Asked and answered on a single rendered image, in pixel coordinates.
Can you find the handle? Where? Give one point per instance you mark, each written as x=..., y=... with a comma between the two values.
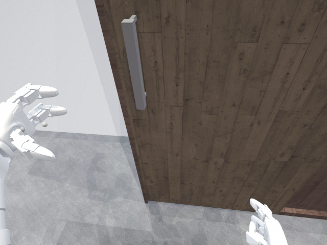
x=132, y=50

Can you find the left robot forearm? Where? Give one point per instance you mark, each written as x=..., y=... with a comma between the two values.
x=6, y=156

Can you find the robot right hand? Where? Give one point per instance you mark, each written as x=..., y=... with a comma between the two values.
x=270, y=231

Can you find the robot left hand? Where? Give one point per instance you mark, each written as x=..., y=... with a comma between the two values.
x=12, y=117

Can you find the wardrobe door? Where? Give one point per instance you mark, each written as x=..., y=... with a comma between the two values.
x=313, y=195
x=236, y=104

